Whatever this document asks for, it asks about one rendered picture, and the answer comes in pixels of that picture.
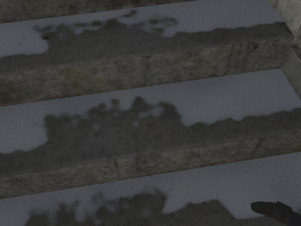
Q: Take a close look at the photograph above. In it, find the right robot hand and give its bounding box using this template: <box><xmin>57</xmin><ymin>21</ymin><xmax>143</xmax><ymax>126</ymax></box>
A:
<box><xmin>250</xmin><ymin>202</ymin><xmax>301</xmax><ymax>226</ymax></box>

